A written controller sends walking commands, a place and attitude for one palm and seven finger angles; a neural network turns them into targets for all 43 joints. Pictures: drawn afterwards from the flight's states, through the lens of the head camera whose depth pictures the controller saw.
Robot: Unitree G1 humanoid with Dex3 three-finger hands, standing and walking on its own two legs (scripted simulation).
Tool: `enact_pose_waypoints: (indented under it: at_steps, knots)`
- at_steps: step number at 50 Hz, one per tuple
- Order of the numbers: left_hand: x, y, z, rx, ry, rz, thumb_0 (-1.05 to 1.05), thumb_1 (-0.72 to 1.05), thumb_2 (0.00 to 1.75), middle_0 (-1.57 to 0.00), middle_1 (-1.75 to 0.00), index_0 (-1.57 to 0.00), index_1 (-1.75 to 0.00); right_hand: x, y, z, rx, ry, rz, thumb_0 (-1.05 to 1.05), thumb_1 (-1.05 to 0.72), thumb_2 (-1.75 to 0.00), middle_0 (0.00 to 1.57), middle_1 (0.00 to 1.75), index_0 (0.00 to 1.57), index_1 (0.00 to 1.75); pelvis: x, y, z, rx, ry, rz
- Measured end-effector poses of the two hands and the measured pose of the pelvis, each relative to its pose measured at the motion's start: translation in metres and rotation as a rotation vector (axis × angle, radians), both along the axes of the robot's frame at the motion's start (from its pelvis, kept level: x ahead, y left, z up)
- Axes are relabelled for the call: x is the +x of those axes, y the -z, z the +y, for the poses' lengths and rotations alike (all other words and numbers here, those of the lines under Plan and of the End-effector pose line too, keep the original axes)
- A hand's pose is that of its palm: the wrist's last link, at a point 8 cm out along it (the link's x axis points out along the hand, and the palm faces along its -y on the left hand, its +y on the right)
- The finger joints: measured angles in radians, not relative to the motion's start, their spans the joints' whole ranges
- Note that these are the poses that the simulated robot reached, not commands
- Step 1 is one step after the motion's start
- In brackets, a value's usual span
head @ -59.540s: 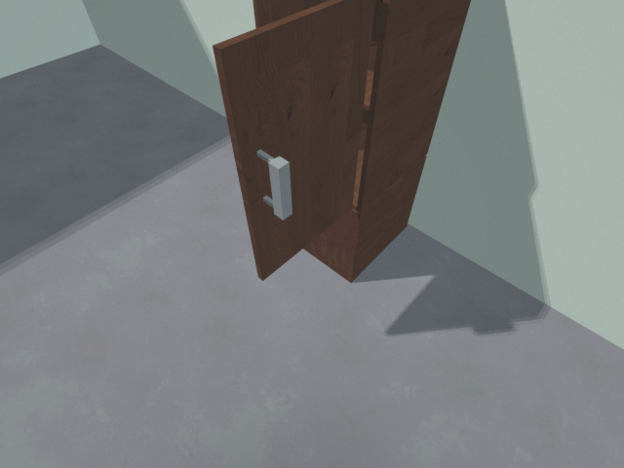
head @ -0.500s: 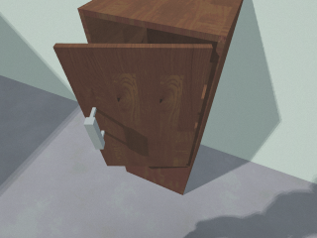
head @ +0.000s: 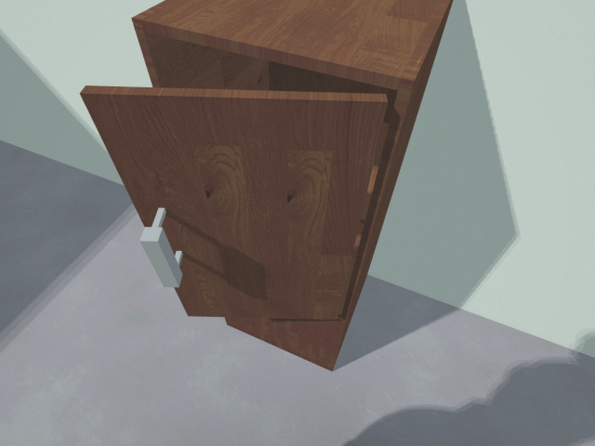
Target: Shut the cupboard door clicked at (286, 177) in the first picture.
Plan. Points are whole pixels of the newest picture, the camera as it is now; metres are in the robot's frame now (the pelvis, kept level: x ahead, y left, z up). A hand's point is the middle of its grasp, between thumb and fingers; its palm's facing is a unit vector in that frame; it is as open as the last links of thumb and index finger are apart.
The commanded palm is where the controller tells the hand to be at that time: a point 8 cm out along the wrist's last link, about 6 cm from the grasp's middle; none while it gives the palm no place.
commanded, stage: raise the hand and make a fist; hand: left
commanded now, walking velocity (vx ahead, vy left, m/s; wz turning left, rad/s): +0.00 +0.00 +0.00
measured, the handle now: (166, 248) +0.41 +0.25 -0.02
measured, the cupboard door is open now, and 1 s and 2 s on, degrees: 23 23 23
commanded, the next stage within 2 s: none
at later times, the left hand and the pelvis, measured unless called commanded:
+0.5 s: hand out of the picture +0.13 +0.16 -0.08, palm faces +0.02 -1.00 +0.00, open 6.3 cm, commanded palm +0.11 +0.22 -0.06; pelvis -0.06 -0.04 -0.10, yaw +2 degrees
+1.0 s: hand (161, 433) +0.15 +0.18 -0.04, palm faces +0.05 -1.00 -0.05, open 3.9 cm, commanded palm +0.11 +0.23 -0.04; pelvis -0.06 -0.01 -0.10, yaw +2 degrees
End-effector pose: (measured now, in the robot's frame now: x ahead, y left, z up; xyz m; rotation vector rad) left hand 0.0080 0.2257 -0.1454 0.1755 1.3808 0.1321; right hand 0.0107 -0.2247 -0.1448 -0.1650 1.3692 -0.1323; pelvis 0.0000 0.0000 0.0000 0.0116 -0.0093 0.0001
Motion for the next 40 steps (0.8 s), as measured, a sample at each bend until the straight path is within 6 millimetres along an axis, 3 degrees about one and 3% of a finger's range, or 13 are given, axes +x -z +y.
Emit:
enact_pose_waypoints:
  at_steps: [6, 8, 13, 16, 18, 20, 24, 27, 31, 35, 40]
  knots:
    - [-0.001, 0.000, -0.006, 0.005, -0.005, 0.001, 0.00, 0.91, 0.90, -0.20, -0.30, -0.20, -0.30, 0.001, 0.001, -0.005, 0.001, 0.001, 0.006, 0.01, -0.92, -0.90, 0.20, 0.30, 0.20, 0.30, 0.001, 0.000, -0.004, -0.006, -0.004, 0.005]
    - [0.027, -0.017, 0.003, 0.023, -0.094, -0.191, 0.01, 0.91, 0.90, -0.20, -0.30, -0.21, -0.30, 0.009, -0.004, -0.011, -0.035, -0.001, -0.101, 0.01, -0.92, -0.90, 0.20, 0.30, 0.20, 0.30, -0.002, 0.004, -0.007, -0.004, -0.004, 0.004]
    - [0.123, -0.108, 0.003, 0.067, -0.077, -0.890, 0.02, 0.91, 0.90, -0.22, -0.32, -0.23, -0.33, 0.054, -0.016, -0.029, -0.051, -0.033, -0.464, 0.01, -0.91, -0.90, 0.20, 0.30, 0.20, 0.30, -0.012, 0.016, -0.014, 0.010, -0.047, 0.058]
    - [0.152, -0.133, -0.003, 0.005, -0.022, -1.206, 0.01, 0.91, 0.90, -0.25, -0.36, -0.26, -0.36, 0.085, -0.019, -0.042, -0.055, -0.079, -0.613, 0.01, -0.91, -0.90, 0.20, 0.30, 0.20, 0.30, -0.026, 0.033, -0.021, 0.010, -0.041, 0.129]
    - [0.152, -0.133, -0.011, -0.059, 0.050, -1.363, 0.01, 0.91, 0.90, -0.28, -0.39, -0.28, -0.39, 0.105, -0.020, -0.050, -0.065, -0.116, -0.701, 0.01, -0.90, -0.90, 0.20, 0.30, 0.20, 0.30, -0.036, 0.049, -0.027, 0.016, -0.032, 0.176]
    - [0.142, -0.120, -0.017, -0.110, 0.130, -1.435, 0.00, 0.91, 0.90, -0.31, -0.42, -0.31, -0.42, 0.124, -0.019, -0.057, -0.079, -0.150, -0.778, 0.01, -0.90, -0.90, 0.20, 0.30, 0.20, 0.30, -0.046, 0.067, -0.032, 0.020, -0.028, 0.208]
    - [0.106, -0.079, -0.016, -0.169, 0.127, -1.342, 0.00, 0.90, 0.90, -0.38, -0.49, -0.38, -0.50, 0.150, -0.015, -0.062, -0.099, -0.193, -0.887, 0.01, -0.90, -0.90, 0.20, 0.30, 0.20, 0.30, -0.061, 0.096, -0.037, 0.013, -0.035, 0.235]
    - [0.082, -0.065, -0.008, -0.130, 0.070, -1.292, 0.01, 0.90, 0.90, -0.43, -0.55, -0.44, -0.55, 0.159, -0.009, -0.055, -0.099, -0.219, -0.928, 0.01, -0.90, -0.90, 0.20, 0.30, 0.20, 0.30, -0.068, 0.110, -0.039, -0.006, -0.044, 0.242]
    - [0.076, -0.080, -0.005, -0.073, 0.084, -1.369, 0.02, 0.90, 0.90, -0.50, -0.63, -0.51, -0.63, 0.153, 0.007, -0.037, -0.073, -0.247, -0.910, 0.01, -0.90, -0.90, 0.20, 0.30, 0.19, 0.30, -0.074, 0.119, -0.039, -0.032, -0.055, 0.248]
    - [0.096, -0.093, -0.011, -0.113, 0.155, -1.413, 0.02, 0.89, 0.90, -0.58, -0.71, -0.58, -0.71, 0.131, 0.028, -0.019, -0.026, -0.231, -0.829, 0.01, -0.90, -0.90, 0.20, 0.30, 0.20, 0.30, -0.077, 0.119, -0.036, -0.050, -0.059, 0.255]
    - [0.117, -0.092, -0.011, -0.164, 0.166, -1.310, 0.02, 0.89, 0.90, -0.67, -0.81, -0.67, -0.81, 0.095, 0.040, -0.008, 0.007, -0.144, -0.715, 0.01, -0.90, -0.90, 0.20, 0.30, 0.20, 0.30, -0.075, 0.110, -0.029, -0.048, -0.047, 0.259]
